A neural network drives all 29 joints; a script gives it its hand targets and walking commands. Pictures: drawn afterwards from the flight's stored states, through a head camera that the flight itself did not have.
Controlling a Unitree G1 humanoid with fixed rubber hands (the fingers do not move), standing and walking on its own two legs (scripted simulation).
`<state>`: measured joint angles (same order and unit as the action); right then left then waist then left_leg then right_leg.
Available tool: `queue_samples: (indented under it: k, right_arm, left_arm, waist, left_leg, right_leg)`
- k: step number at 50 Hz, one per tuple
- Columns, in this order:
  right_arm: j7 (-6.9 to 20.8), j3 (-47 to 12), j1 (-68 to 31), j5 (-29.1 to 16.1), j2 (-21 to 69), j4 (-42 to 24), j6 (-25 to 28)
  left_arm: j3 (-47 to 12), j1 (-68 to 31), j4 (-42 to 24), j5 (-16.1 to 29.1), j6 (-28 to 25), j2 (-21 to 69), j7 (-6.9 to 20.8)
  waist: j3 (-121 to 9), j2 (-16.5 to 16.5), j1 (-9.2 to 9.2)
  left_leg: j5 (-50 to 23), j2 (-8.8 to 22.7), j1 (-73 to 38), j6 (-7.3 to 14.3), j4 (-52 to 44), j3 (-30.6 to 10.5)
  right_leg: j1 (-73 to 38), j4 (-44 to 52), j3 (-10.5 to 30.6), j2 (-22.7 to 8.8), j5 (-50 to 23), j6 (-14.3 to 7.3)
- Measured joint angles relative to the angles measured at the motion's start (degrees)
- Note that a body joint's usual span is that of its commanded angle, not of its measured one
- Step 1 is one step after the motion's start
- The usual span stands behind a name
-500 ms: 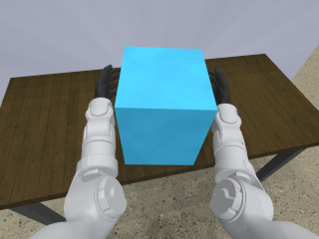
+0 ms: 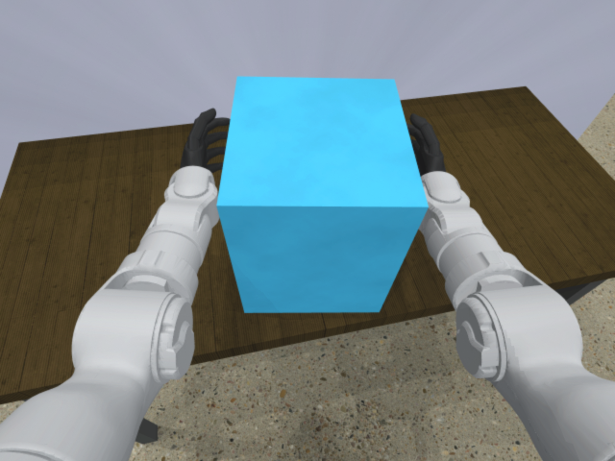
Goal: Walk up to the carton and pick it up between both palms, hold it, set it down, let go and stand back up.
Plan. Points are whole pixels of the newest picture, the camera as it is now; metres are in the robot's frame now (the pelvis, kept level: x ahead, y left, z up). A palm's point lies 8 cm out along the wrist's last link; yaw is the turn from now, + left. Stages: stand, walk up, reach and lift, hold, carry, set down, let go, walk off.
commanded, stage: set down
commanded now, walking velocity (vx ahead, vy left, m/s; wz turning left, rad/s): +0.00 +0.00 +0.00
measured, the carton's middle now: (314, 204) +0.43 +0.02 +0.07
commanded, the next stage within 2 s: none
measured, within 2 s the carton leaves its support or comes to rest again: neither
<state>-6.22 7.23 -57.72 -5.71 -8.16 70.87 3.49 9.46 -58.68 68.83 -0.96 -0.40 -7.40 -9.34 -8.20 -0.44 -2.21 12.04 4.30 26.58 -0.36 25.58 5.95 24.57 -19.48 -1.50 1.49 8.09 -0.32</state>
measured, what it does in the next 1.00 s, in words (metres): stands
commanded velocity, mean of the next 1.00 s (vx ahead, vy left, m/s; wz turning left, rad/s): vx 0.00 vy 0.00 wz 0.00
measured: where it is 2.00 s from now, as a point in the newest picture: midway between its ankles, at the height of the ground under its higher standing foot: outside the picture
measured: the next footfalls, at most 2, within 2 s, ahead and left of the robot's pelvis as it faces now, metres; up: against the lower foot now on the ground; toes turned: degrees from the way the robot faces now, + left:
none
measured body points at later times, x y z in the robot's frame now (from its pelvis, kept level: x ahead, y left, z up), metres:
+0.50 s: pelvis -0.02 -0.02 -0.01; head +0.02 +0.00 +0.44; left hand +0.45 +0.21 +0.15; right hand +0.47 -0.20 +0.17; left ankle -0.01 +0.11 -0.74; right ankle +0.00 -0.12 -0.74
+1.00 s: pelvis -0.01 -0.02 +0.00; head +0.01 +0.00 +0.45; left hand +0.46 +0.21 +0.23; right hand +0.48 -0.19 +0.23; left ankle -0.01 +0.12 -0.74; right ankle +0.00 -0.12 -0.74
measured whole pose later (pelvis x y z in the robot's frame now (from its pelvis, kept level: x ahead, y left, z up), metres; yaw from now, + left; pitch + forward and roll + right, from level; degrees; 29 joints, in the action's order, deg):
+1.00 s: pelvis -0.01 -0.02 +0.00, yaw +3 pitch +11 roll -1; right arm -5.2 -3.7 -72.3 -25.2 -20.9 69.6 -14.8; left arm -1.2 -70.3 63.2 15.1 17.6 -22.5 -2.8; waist -9.1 -0.9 1.2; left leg 9.3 3.8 24.1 -1.9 22.6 1.6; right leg 21.9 -18.4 -3.5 2.0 7.3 -1.7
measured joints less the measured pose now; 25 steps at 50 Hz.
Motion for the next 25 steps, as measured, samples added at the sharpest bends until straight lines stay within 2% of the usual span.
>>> queue_samples:
  k: [7, 12, 17, 21, 25]
  right_arm:
    - [0.0, -6.2, -2.6, -7.6, -4.6, 7.4, 2.4]
    - [2.1, -10.3, -3.4, -14.0, -8.8, 9.9, 3.3]
    - [4.6, -14.1, -5.1, -19.9, -12.6, 8.4, 1.6]
    - [5.8, -16.0, -7.8, -21.9, -13.6, 7.8, -1.1]
    - [5.7, -16.5, -9.9, -22.2, -13.3, 7.1, -3.4]
  left_arm:
    - [-4.7, -0.1, 5.1, 5.5, -2.5, -3.1, 1.8]
    - [-8.7, 0.7, 6.0, 10.3, -4.7, -6.4, 3.5]
    - [-13.6, -0.4, 4.5, 16.3, -4.7, -9.7, 4.1]
    - [-16.0, -3.6, 5.0, 19.2, -3.2, -11.0, 4.9]
    - [-16.3, -7.0, 6.3, 20.0, -1.6, -11.5, 5.5]
  waist:
    - [-2.2, 0.4, -0.46]
    - [-2.7, -0.1, 0.09]
    - [-3.8, 0.0, 0.62]
    - [-4.5, 0.0, 1.11]
    - [-4.6, -0.3, 1.55]
  left_leg:
    - [1.4, 0.4, 1.7, -0.6, 2.6, -1.5]
    - [1.3, 0.3, 2.9, -0.8, 3.4, -2.5]
    - [0.5, 0.3, 5.6, -0.9, 3.9, -3.1]
    - [-0.5, 0.0, 7.1, -0.9, 3.5, -3.2]
    - [-1.7, -0.4, 7.4, -0.8, 2.3, -3.1]
  right_leg:
    - [0.9, -1.8, -1.0, 0.4, 1.3, -0.3]
    - [2.1, -3.1, -1.7, 0.4, 1.8, -0.6]
    - [5.0, -4.2, -2.1, 0.4, 1.5, -1.0]
    - [7.0, -5.0, -2.0, 0.2, 1.1, -1.2]
    - [8.1, -5.4, -1.8, -0.1, 0.8, -1.3]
